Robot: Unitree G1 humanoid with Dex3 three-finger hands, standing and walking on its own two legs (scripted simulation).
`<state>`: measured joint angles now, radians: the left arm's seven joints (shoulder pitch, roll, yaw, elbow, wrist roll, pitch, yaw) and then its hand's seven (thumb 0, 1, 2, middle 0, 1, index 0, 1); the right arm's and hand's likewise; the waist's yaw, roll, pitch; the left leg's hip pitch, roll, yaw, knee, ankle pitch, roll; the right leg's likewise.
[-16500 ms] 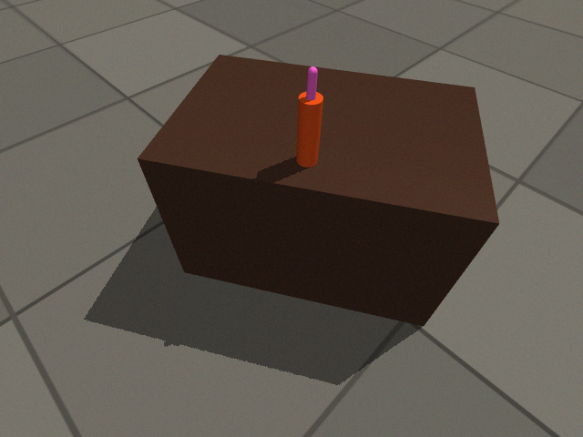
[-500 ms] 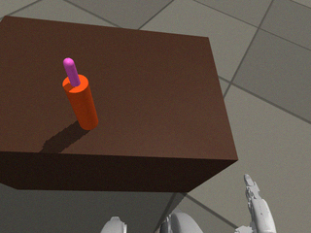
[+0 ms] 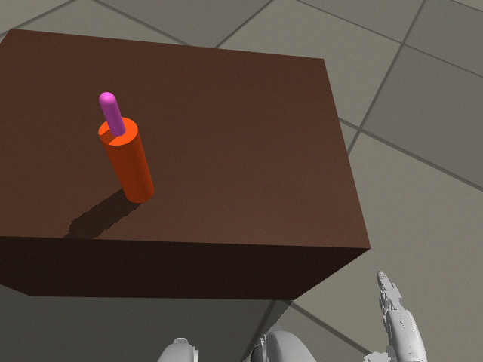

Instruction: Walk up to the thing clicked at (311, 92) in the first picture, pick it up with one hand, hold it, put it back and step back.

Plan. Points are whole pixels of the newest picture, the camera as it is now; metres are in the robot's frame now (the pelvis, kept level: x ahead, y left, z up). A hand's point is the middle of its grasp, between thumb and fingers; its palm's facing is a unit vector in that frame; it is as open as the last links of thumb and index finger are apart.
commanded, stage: go down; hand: left
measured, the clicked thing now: (126, 153) +0.45 +0.19 +0.02
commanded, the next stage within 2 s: none
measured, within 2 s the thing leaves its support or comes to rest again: neither
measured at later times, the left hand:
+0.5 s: hand out of the picture +0.37 +0.37 +0.10, palm faces +0.16 -0.99 +0.03, open 17.7 cm
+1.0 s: hand out of the picture +0.37 +0.37 +0.10, palm faces +0.17 -0.99 +0.02, open 17.7 cm
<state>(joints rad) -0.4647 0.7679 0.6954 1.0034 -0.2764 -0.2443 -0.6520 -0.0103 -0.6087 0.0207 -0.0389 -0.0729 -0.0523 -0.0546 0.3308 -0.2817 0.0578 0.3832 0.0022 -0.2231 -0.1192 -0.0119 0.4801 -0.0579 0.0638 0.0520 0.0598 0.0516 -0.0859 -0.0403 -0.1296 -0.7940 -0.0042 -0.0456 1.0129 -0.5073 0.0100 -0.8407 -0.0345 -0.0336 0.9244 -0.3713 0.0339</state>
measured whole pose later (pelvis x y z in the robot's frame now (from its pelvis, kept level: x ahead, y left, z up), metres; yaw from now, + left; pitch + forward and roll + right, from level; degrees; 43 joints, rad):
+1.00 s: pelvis +0.00 +0.00 +0.00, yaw +0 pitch +16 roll -2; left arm -0.46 0.76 0.70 0.98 -0.27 -0.23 -0.63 -0.01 -0.61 0.02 -0.04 -0.08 -0.06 -0.06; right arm 0.35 -0.28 0.05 0.38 0.00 -0.22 -0.12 -0.01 0.48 -0.06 0.06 0.05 0.06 0.05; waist -0.09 -0.03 -0.14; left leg -0.78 0.00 -0.04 1.00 -0.50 0.01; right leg -0.83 -0.03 -0.03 0.91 -0.37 0.03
